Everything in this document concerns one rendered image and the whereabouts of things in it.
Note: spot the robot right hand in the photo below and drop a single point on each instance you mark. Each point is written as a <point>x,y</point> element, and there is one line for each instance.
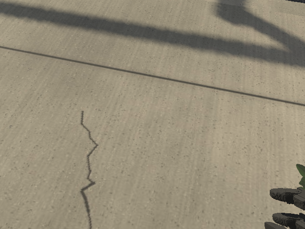
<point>291,196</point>

